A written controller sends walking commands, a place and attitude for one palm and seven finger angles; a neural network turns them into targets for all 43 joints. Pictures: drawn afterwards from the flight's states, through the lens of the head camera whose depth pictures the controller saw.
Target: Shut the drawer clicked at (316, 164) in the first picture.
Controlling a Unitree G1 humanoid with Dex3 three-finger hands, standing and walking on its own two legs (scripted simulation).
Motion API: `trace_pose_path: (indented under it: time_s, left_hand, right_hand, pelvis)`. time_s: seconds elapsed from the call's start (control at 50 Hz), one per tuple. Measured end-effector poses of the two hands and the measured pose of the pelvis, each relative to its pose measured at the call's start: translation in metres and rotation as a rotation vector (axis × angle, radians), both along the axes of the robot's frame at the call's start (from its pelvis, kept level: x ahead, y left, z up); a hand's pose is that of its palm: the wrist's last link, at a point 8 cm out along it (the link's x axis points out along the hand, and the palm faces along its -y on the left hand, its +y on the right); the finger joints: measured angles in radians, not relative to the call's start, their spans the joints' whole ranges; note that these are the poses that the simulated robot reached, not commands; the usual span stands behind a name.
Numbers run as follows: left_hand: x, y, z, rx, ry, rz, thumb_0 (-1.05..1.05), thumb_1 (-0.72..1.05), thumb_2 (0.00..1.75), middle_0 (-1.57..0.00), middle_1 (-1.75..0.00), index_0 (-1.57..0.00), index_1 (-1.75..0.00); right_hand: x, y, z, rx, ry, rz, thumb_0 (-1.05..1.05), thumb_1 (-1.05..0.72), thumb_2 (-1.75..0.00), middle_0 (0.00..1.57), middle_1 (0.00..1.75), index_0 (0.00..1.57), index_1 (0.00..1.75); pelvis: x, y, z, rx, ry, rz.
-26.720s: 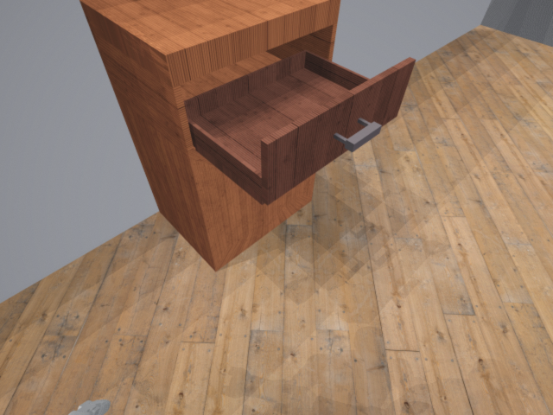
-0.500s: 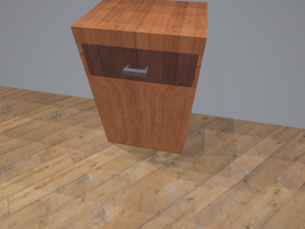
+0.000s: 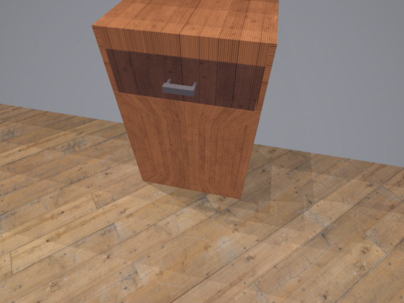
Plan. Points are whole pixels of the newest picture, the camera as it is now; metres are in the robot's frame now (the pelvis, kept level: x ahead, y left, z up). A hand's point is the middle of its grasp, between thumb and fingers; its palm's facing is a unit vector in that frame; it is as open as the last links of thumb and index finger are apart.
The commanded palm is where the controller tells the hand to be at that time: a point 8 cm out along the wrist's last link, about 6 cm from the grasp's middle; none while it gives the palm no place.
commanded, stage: look to check the result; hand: left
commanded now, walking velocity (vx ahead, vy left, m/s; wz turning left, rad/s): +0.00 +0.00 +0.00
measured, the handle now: (180, 86) +0.80 +0.12 -0.03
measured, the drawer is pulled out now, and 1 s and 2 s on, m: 0.00 0.00 0.00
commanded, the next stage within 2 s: stand and wait in 0.30 s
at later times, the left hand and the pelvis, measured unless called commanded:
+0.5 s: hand out of the picture +0.02 +0.17 -0.17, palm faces +0.05 -0.98 -0.21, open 7.3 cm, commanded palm none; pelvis +0.01 -0.01 +0.00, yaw +0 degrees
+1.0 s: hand out of the picture +0.02 +0.17 -0.17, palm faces +0.04 -0.98 -0.20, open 7.3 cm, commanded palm none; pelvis +0.01 +0.00 +0.00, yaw +0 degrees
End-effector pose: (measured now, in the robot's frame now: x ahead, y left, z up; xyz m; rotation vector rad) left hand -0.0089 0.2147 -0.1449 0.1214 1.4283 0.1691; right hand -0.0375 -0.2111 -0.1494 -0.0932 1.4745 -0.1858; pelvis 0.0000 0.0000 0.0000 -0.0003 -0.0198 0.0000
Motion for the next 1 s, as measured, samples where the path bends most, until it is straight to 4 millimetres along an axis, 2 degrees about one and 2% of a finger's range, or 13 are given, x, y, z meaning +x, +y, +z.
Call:
trace_pose_path:
  time_s: [0.38,0.68,1.0]
  left_hand:
    - [0.020,0.004,0.004,0.027,-0.040,-0.007,0.01,0.92,0.90,-0.20,-0.30,-0.20,-0.30]
    - [0.025,0.004,0.003,0.020,-0.041,-0.008,0.00,0.92,0.90,-0.20,-0.30,-0.20,-0.30]
    - [0.027,0.006,0.003,0.018,-0.039,-0.007,0.00,0.91,0.90,-0.20,-0.30,-0.20,-0.30]
  right_hand:
    - [0.021,-0.001,-0.003,0.016,-0.034,0.012,0.00,-0.91,-0.90,0.20,0.30,0.20,0.30]
    - [0.023,-0.010,0.001,-0.010,-0.024,0.017,0.00,-0.91,-0.90,0.20,0.30,0.20,0.30]
    - [0.028,-0.005,0.001,-0.004,-0.028,0.021,0.00,-0.91,-0.90,0.20,0.30,0.20,0.30]
  pelvis:
    - [0.006,-0.005,0.001,0.001,0.000,0.004]
    - [0.009,-0.005,0.001,-0.002,0.001,0.006]
    - [0.012,-0.003,0.002,-0.002,0.002,0.008]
